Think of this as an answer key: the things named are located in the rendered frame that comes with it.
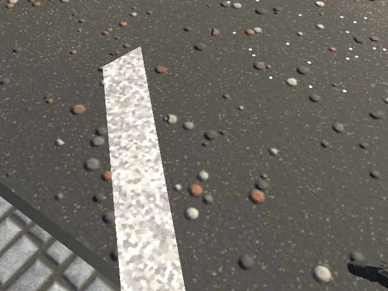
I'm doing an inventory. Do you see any robot right hand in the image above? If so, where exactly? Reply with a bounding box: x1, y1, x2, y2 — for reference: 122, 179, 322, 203
347, 261, 388, 289

